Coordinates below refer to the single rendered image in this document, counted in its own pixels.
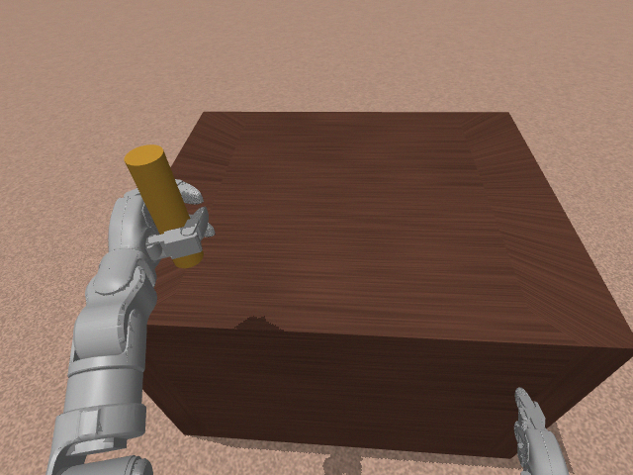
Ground left robot hand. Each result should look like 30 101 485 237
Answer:
108 179 216 269

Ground left robot arm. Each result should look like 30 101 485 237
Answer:
45 248 157 475

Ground can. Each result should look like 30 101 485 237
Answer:
125 144 204 268

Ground right robot hand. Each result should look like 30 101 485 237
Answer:
514 387 569 475

